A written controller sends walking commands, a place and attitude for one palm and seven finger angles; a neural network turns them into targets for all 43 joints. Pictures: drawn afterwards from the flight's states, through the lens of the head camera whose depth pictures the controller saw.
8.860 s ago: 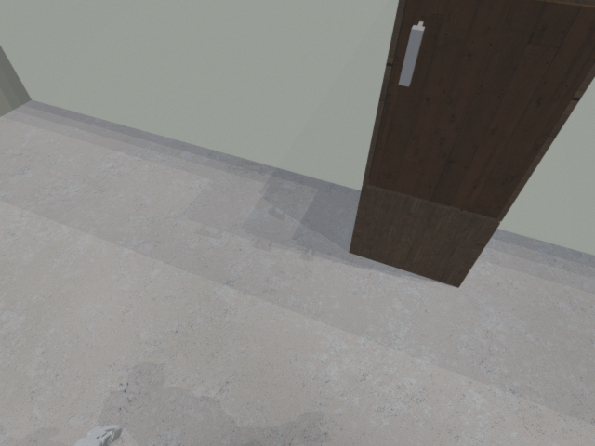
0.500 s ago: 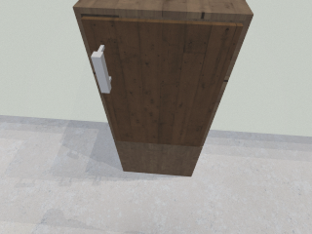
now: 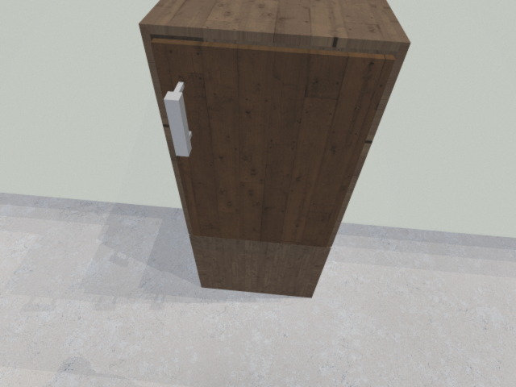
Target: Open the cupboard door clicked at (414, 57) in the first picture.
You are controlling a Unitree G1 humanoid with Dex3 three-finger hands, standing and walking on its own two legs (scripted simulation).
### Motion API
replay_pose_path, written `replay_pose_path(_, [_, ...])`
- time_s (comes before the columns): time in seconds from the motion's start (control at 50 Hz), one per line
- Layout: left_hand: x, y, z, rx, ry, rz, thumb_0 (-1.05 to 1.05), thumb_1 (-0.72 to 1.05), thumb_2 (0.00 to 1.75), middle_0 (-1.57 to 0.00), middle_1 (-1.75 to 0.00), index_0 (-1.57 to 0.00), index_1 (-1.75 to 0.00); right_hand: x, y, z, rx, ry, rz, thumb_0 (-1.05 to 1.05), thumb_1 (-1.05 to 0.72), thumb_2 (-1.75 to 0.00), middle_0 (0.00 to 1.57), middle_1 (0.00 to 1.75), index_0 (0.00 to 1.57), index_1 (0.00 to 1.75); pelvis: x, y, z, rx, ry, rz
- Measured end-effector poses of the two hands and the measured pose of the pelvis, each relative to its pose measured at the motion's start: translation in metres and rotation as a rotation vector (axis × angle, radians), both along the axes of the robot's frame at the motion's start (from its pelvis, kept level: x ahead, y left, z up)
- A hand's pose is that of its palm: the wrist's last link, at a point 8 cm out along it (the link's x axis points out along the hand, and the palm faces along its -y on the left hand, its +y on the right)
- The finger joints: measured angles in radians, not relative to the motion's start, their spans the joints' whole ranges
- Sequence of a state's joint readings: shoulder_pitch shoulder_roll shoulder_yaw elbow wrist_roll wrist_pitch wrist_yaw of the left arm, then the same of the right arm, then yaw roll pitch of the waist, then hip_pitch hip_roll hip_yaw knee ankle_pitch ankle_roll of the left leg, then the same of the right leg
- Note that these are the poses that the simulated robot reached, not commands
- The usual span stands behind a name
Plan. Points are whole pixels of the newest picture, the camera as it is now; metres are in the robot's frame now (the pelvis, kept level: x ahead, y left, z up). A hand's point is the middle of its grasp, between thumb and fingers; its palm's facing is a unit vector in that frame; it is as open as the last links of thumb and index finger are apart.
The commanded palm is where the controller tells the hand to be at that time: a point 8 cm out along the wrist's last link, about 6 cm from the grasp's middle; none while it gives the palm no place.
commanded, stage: look again from close up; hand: left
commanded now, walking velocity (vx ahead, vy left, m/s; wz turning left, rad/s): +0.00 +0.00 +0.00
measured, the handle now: (181, 119) +0.56 +0.19 +0.11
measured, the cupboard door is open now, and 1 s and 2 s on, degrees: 0 0 0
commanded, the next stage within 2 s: raise the hand with hooked fingers in 0.58 s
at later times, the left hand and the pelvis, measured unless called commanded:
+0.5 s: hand out of the picture +0.05 +0.20 -0.17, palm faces +0.02 -0.97 -0.24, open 7.4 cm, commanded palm none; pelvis +0.02 +0.02 +0.00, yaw +0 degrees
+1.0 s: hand (141, 313) +0.22 +0.20 -0.01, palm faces +0.03 -1.00 -0.06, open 8.1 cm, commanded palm +0.16 +0.26 -0.03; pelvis +0.02 -0.01 -0.04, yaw +0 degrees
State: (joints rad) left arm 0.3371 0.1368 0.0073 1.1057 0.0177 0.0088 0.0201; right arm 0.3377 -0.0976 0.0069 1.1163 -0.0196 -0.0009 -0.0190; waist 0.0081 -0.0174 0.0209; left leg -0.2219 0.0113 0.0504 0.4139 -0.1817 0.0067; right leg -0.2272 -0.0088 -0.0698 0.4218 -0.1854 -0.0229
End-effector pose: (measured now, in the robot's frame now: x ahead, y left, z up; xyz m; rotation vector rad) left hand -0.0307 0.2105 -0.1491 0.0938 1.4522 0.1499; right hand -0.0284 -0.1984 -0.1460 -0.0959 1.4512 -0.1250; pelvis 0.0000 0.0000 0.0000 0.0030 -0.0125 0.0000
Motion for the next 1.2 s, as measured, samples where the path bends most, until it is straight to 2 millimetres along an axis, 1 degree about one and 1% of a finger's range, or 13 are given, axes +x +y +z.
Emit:
replay_pose_path(0.1, [-0.01, -0.012, -0.003, -0.025, 0.025, 0.004, 0.01, 0.91, 0.9, -0.2, -0.3, -0.2, -0.29, -0.002, 0.004, 0.0, 0.004, 0.015, -0.002, 0.0, -0.91, -0.9, 0.2, 0.3, 0.2, 0.3, 0.002, 0.001, -0.001, -0.006, 0.003, -0.002])
replay_pose_path(0.18, [-0.008, -0.008, -0.006, -0.024, 0.024, -0.014, 0.01, 0.9, 0.9, -0.2, -0.3, -0.2, -0.29, 0.009, 0.004, -0.008, 0.002, -0.029, -0.005, 0.0, -0.91, -0.9, 0.2, 0.3, 0.2, 0.3, 0.003, 0.009, -0.007, -0.018, 0.007, 0.003])
replay_pose_path(0.44, [0.061, 0.035, 0.011, 0.083, -0.13, -0.046, 0.01, 0.9, 0.9, -0.2, -0.3, -0.2, -0.29, 0.044, 0.005, -0.013, 0.0, -0.12, 0.011, 0.02, -0.93, -0.9, 0.2, 0.3, 0.2, 0.3, 0.022, 0.02, -0.005, 0.009, 0.0, -0.005])
replay_pose_path(0.7, [0.092, 0.036, 0.012, 0.096, -0.157, -0.076, 0.0, 0.9, 0.9, -0.2, -0.3, -0.2, -0.29, 0.073, -0.022, -0.004, -0.049, -0.141, 0.03, 0.01, -0.91, -0.9, 0.2, 0.3, 0.2, 0.3, 0.031, 0.011, -0.003, 0.006, -0.003, -0.013])
replay_pose_path(0.74, [0.118, 0.038, 0.029, 0.091, -0.331, 0.02, 0.01, 0.9, 0.9, -0.2, -0.3, -0.2, -0.3, 0.087, -0.028, 0.004, -0.079, -0.232, 0.03, 0.01, -0.91, -0.9, 0.2, 0.3, 0.2, 0.3, 0.03, 0.008, -0.004, 0.008, 0.0, -0.011])
replay_pose_path(0.84, [0.209, 0.04, 0.123, 0.129, -0.978, 0.064, 0.02, 0.86, 0.88, -0.2, -0.33, -0.2, -0.32, 0.146, -0.046, 0.029, -0.144, -0.575, 0.057, 0.01, -0.91, -0.9, 0.2, 0.3, 0.2, 0.3, 0.028, 0.005, -0.01, 0.006, 0.017, 0.021])
replay_pose_path(0.88, [0.233, 0.04, 0.151, 0.114, -1.184, 0.028, 0.02, 0.83, 0.87, -0.21, -0.34, -0.2, -0.34, 0.173, -0.051, 0.039, -0.154, -0.695, 0.065, 0.01, -0.91, -0.9, 0.2, 0.3, 0.2, 0.3, 0.025, 0.003, -0.015, 0.007, 0.045, 0.022])
replay_pose_path(0.92, [0.244, 0.041, 0.164, 0.079, -1.337, -0.024, 0.01, 0.8, 0.85, -0.21, -0.37, -0.21, -0.36, 0.197, -0.056, 0.049, -0.161, -0.797, 0.082, 0.01, -0.91, -0.9, 0.2, 0.3, 0.2, 0.3, 0.022, -0.002, -0.023, 0.012, 0.085, 0.011])
replay_pose_path(0.98, [0.238, 0.04, 0.153, 0.004, -1.435, -0.129, 0.01, 0.74, 0.83, -0.21, -0.4, -0.21, -0.4, 0.228, -0.063, 0.063, -0.17, -0.913, 0.127, 0.01, -0.91, -0.9, 0.2, 0.3, 0.2, 0.3, 0.017, -0.009, -0.038, 0.015, 0.13, 0.002])
replay_pose_path(1.04, [0.214, 0.042, 0.124, -0.072, -1.367, -0.186, 0.0, 0.68, 0.8, -0.22, -0.44, -0.21, -0.44, 0.25, -0.067, 0.069, -0.186, -0.984, 0.184, 0.01, -0.91, -0.9, 0.2, 0.3, 0.2, 0.3, 0.015, -0.013, -0.051, 0.011, 0.162, 0.007])
replay_pose_path(1.1, [0.187, 0.05, 0.104, -0.096, -1.296, -0.128, 0.01, 0.61, 0.77, -0.22, -0.49, -0.22, -0.48, 0.264, -0.066, 0.069, -0.202, -1.007, 0.228, 0.01, -0.91, -0.9, 0.2, 0.3, 0.2, 0.3, 0.016, -0.014, -0.061, -0.003, 0.176, 0.018])
replay_pose_path(1.14, [0.178, 0.057, 0.105, -0.062, -1.311, -0.075, 0.01, 0.56, 0.75, -0.23, -0.52, -0.23, -0.51, 0.267, -0.061, 0.064, -0.201, -0.996, 0.249, 0.01, -0.91, -0.9, 0.2, 0.3, 0.2, 0.3, 0.016, -0.014, -0.064, -0.015, 0.177, 0.029])
replay_pose_path(1.2, [0.182, 0.065, 0.124, 0.009, -1.414, -0.065, 0.02, 0.49, 0.72, -0.23, -0.56, -0.23, -0.56, 0.265, -0.049, 0.05, -0.182, -0.955, 0.28, 0.01, -0.91, -0.9, 0.2, 0.3, 0.2, 0.3, 0.016, -0.012, -0.068, -0.035, 0.174, 0.042])
